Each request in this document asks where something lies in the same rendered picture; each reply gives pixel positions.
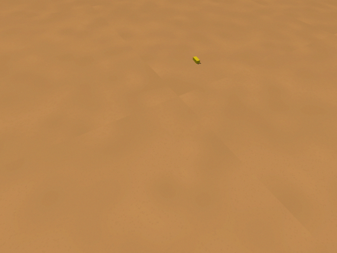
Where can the small box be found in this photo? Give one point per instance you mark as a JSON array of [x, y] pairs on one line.
[[196, 60]]

